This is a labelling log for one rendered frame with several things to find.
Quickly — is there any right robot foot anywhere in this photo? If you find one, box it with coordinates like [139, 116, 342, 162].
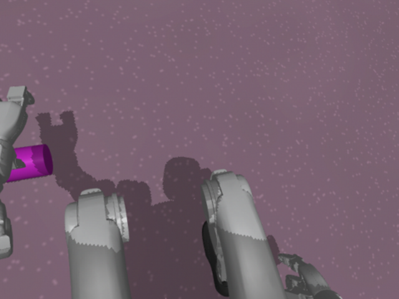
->
[202, 221, 229, 297]

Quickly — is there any can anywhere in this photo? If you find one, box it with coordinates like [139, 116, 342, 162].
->
[6, 144, 53, 183]

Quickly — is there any right robot hand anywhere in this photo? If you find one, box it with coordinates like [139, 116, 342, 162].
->
[278, 254, 331, 299]

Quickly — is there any left robot hand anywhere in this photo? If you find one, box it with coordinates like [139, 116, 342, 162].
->
[0, 86, 35, 169]

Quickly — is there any left robot arm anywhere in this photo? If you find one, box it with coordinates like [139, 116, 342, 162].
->
[0, 140, 14, 259]

